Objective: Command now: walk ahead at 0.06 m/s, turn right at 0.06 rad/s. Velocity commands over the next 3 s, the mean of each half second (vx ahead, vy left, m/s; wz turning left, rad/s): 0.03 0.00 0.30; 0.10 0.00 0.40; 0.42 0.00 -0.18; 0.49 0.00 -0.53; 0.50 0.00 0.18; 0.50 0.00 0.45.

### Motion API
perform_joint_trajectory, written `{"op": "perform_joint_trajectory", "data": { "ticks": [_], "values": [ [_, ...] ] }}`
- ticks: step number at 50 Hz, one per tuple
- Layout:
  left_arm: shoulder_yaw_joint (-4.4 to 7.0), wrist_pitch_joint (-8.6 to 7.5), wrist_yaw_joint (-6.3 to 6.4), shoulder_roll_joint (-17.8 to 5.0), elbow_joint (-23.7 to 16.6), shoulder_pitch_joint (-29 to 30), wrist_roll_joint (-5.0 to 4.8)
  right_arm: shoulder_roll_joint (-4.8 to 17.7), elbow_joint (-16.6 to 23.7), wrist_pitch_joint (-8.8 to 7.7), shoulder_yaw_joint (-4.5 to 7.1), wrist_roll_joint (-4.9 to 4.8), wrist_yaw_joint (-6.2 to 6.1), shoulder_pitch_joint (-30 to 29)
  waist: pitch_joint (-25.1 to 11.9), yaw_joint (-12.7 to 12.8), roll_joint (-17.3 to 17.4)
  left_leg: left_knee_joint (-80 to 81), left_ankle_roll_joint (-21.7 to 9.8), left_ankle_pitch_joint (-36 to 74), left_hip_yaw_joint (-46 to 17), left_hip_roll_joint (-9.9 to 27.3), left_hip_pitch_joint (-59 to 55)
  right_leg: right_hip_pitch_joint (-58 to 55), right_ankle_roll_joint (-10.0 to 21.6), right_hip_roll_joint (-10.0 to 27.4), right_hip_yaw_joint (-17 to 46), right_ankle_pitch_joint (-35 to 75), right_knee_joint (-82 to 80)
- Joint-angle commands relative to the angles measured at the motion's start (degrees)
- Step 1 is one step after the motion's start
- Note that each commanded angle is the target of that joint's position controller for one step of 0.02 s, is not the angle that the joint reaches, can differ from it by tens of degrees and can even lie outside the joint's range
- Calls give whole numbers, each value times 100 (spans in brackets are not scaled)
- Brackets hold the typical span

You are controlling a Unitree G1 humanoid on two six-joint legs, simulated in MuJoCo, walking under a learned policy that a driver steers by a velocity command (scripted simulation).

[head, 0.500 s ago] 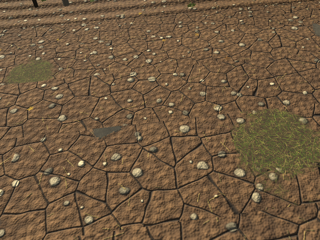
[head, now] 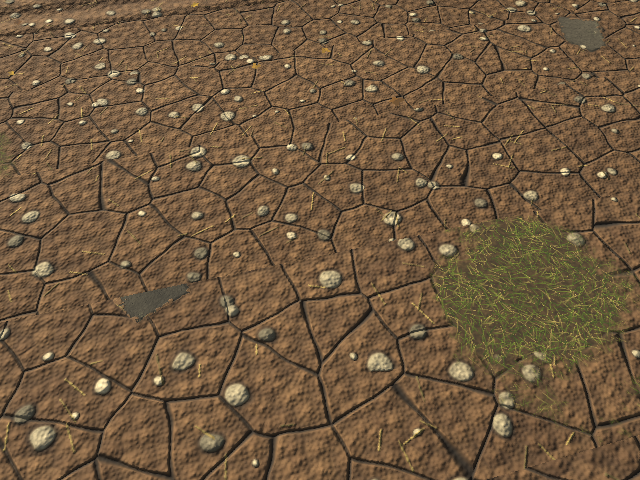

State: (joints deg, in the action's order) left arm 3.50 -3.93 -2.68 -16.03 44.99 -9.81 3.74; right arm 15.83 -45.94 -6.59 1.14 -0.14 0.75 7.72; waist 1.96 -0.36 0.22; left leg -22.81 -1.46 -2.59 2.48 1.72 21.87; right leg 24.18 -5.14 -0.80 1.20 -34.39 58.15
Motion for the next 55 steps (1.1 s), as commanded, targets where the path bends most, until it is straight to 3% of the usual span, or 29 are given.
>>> {"op": "perform_joint_trajectory", "data": {
  "ticks": [1, 2, 3, 5, 6, 7, 8, 11, 13, 15, 16, 17, 18, 19, 20, 23, 25, 28, 33, 37, 38, 39, 40, 41, 43, 44, 47, 52, 55],
  "values": [
    [-75, 153, -297, 87, 296, -1350, -178, 533, 505, -71, 53, -108, 250, -1097, -781, 822, 217, 461, -494, 1193, -510, 378, 37, -1423, -552, 277, -402, 787, -1639],
    [-75, 167, -417, -5, 284, -1166, -284, 827, 440, -14, 164, -72, 327, -1017, -784, 674, 241, 210, -498, 635, -639, 278, -34, -1595, -559, 172, -508, 1603, -2440],
    [1, 154, -392, -295, 247, -1067, -344, 1083, 384, 63, 275, -6, 392, -842, -715, 547, 357, 95, -611, 3, -1030, 447, -47, -1661, -399, 98, -520, 2099, -2790],
    [170, 82, -99, -824, 24, -997, -225, 874, 215, 123, 287, -39, 494, -228, -764, 438, 235, 147, -778, -1016, -1908, 924, 27, -1749, 276, 448, -352, 2163, -2858],
    [184, 7, 2, -978, -207, -669, -221, 689, 182, 94, 259, -31, 425, 55, -622, 216, 54, 158, -739, -1497, -1880, 798, 56, -1518, 940, 749, -138, 1920, -3136],
    [208, -39, 25, -951, -194, -300, -236, 707, 427, 69, 289, 41, 257, -118, -272, 33, -451, -21, -500, -1830, -994, 212, 45, -821, 1574, 987, 381, 847, -3642],
    [208, -76, 70, -862, -234, -192, -296, 826, 538, 54, 336, 151, 90, -356, -227, 69, -372, -253, -477, -1549, -683, 18, 32, -875, 1834, 1103, 576, 596, -3968],
    [218, -138, 305, -724, -511, 2, -324, 652, 488, 13, 328, 152, -32, -93, -311, 65, -500, -841, -579, -447, -179, -216, 492, -2012, 2079, 1689, 837, 2329, -4074],
    [207, -161, 468, -699, -508, -40, -308, 466, 504, 1, 310, 181, 65, 79, -179, -3, -580, -1031, -616, -721, -119, -131, 417, -2138, 1965, 1991, 758, 2965, -3969],
    [213, -114, 538, -732, -583, 136, -274, 592, 554, -49, 365, 119, 167, 147, -96, -44, -365, -506, -790, 173, -166, -130, -272, -1820, 1435, 1658, 147, 2445, -3698],
    [221, -53, 538, -717, -672, -7, -252, 851, 625, -113, 439, 90, 171, 56, -362, 114, 39, -339, -1103, 1357, -630, 37, -833, -1587, 1089, 1152, -425, 2082, -3173],
    [194, 2, 500, -636, -767, -136, -178, 1123, 635, -145, 512, 29, 156, 342, -986, 17, 591, 119, -1702, 1770, -1791, 564, -1870, -1198, 633, 453, -902, 1290, -2278],
    [177, 52, 431, -667, -933, 222, -61, 1365, 567, -163, 611, 83, 157, 1148, -1231, -513, 1042, 621, -2342, 1767, -3288, 1314, -3044, 16, 310, -62, -532, -424, -896],
    [127, 60, 335, -575, -927, 441, -39, 1333, 388, -216, 643, 205, 125, 1684, -1013, -669, 647, 689, -2205, 1882, -3435, 1542, -3379, 938, 341, 98, 237, -964, 58],
    [110, 39, 349, -529, -836, 339, -1, 1209, 301, -217, 653, 245, 106, 1734, -776, -544, 272, 621, -2017, 1915, -3213, 1579, -3195, 1148, 335, 323, 566, -748, 563],
    [133, -1, 503, -675, -647, 100, 146, 681, 629, -95, 450, 153, 46, 835, -440, 57, 185, 1014, -1752, 1627, -2532, 1091, -1789, 426, 394, 534, 455, -52, 411],
    [81, 96, 466, -544, -545, -142, 136, 827, 854, -70, 459, 168, 58, 467, -398, 284, 187, 1292, -1557, 1063, -2129, 675, -1066, -349, 295, 410, 174, 529, -274],
    [30, 228, 341, -547, -399, -298, -65, 1117, 1060, -136, 585, 181, 160, 440, -402, 177, 326, 1359, -1487, 118, -2248, 577, -807, -821, 139, 207, 17, 880, -1071],
    [-16, 149, 393, -721, -351, -290, -105, 952, 1236, -58, 562, 170, 175, 640, -426, -124, 479, 1107, -1538, -1173, -3198, 853, -1161, -791, 262, 144, 145, 1232, -2256],
    [-36, 75, 309, -763, -344, -563, -307, 815, 1144, 134, 447, 161, 201, 564, -523, 32, 452, 754, -1290, -1107, -3326, 634, -781, -1725, 761, 25, -42, 2418, -3901],
    [-49, 35, 306, -823, -404, -630, -339, 636, 1049, 164, 354, 167, 225, 739, -657, 51, 317, 508, -1029, -1269, -3224, 503, -615, -2030, 1188, 412, 261, 2870, -4142],
    [-7, -51, 370, -1128, -469, -953, -265, 304, 1258, 193, 237, 205, 217, 672, -830, 169, -526, -389, -383, -2315, -2480, -196, 440, -2710, 2393, 1600, 1754, 2951, -4504],
    [111, -186, 373, -1459, -461, -973, -78, 508, 1356, 200, 305, 471, 148, 340, -142, 315, -859, -1608, 256, -2877, -1458, -839, 1885, -2868, 3180, 2556, 2993, 2053, -5078],
    [62, -236, 397, -1236, -495, -775, 33, 658, 1129, 249, 344, 597, 93, 309, -46, 250, -223, -2448, 231, -2373, -1509, -349, 1953, -2652, 2673, 2368, 2659, 842, -5284],
    [-260, -318, 309, -396, -642, -337, -168, 668, 816, 294, 394, 498, -35, 604, 88, 37, -683, -3134, 308, -1703, -1264, -375, 1990, -2535, 1858, 1644, 1955, 521, -5516],
    [-319, -360, 310, -291, -572, -492, -260, 607, 800, 280, 398, 550, -41, 522, 166, 38, -792, -3309, 311, -1526, -1102, -375, 1959, -2527, 1726, 1520, 1754, 680, -5570],
    [-207, -377, 348, -713, -376, -1162, -108, 509, 722, 270, 389, 465, 112, 300, 348, 361, -546, -3379, 327, -975, -768, -323, 2043, -2613, 1715, 1390, 1308, 801, -5664],
    [-277, -349, 149, -625, 13, -1748, -157, 135, 902, 216, 265, 444, 197, -394, 417, 622, -494, -1952, 325, -566, -432, -1, 1901, -2977, 1922, 1489, 961, 1722, -5600],
    [-299, -336, 60, -575, 206, -1821, -129, 128, 974, 192, 218, 432, 271, -494, 435, 607, -577, -1303, 166, -523, -217, 27, 1371, -2761, 1972, 1508, 751, 2395, -5364]
  ]
}}
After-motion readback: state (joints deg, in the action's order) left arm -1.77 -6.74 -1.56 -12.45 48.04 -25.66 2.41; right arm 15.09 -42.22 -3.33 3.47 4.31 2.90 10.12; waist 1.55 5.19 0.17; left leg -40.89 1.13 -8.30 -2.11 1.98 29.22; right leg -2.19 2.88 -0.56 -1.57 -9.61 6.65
